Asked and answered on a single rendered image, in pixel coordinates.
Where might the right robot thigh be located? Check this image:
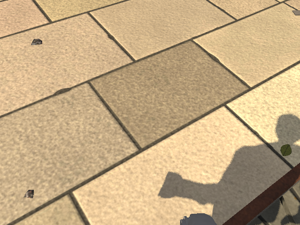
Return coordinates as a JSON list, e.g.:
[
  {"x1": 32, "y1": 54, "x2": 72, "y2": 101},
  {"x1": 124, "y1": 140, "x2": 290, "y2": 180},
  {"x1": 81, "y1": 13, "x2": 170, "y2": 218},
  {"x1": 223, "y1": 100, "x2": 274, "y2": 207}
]
[{"x1": 180, "y1": 213, "x2": 217, "y2": 225}]

